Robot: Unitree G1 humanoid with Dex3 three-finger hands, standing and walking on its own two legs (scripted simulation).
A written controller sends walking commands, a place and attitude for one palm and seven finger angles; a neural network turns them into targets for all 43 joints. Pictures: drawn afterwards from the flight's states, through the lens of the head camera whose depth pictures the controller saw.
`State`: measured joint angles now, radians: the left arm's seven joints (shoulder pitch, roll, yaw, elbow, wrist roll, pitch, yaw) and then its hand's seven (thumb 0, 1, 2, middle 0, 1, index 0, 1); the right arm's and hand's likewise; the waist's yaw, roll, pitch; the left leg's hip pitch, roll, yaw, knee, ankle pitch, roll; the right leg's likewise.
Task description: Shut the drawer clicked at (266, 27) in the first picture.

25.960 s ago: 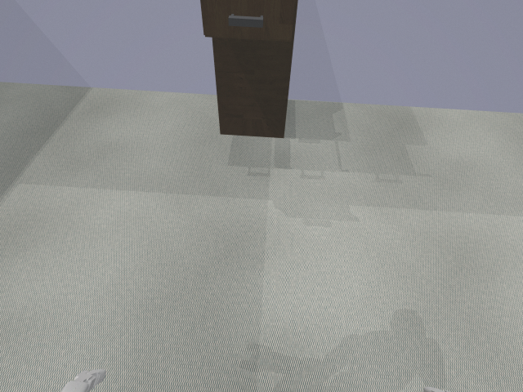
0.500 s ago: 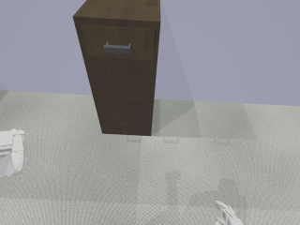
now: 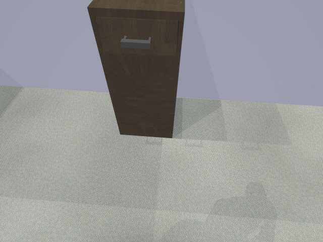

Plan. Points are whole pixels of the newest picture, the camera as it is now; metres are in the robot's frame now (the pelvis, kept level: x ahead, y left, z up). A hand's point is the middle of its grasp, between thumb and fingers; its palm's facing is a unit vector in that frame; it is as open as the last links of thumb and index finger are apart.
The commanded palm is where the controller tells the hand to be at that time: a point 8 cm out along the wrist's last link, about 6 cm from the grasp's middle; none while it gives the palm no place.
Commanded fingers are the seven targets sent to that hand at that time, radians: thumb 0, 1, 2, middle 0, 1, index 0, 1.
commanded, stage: let the arm hang, fingers relaxed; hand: left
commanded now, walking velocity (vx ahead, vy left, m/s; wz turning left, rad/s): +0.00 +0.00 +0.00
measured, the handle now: (136, 41) +0.89 +0.17 +0.02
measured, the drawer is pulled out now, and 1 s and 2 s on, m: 0.00 0.00 0.00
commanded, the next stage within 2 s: look to check the result in 0.58 s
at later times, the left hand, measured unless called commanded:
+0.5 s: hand out of the picture +0.01 +0.17 -0.17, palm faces +0.01 -0.98 -0.19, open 7.3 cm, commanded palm none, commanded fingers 0.00 0.90 0.90 -0.20 -0.30 -0.20 -0.30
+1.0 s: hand out of the picture +0.00 +0.16 -0.17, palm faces +0.02 -0.98 -0.19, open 7.4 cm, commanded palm none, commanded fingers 0.00 0.90 0.90 -0.20 -0.30 -0.20 -0.30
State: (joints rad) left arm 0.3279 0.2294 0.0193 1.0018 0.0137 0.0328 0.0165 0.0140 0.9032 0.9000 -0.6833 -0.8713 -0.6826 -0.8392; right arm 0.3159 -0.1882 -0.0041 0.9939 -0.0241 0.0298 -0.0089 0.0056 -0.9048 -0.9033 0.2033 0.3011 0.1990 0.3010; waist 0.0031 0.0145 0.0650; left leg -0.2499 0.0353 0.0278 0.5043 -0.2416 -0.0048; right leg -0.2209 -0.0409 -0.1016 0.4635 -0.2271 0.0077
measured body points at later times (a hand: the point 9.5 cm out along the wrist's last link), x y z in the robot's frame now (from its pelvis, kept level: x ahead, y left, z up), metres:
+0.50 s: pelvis +0.00 +0.00 +0.00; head +0.01 -0.01 +0.45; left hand +0.01 +0.22 -0.16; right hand -0.02 -0.21 -0.16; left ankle +0.02 +0.12 -0.74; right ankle +0.01 -0.12 -0.74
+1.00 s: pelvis +0.01 -0.01 +0.00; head +0.03 -0.01 +0.45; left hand +0.00 +0.21 -0.16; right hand -0.02 -0.21 -0.16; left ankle +0.02 +0.12 -0.74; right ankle +0.01 -0.12 -0.74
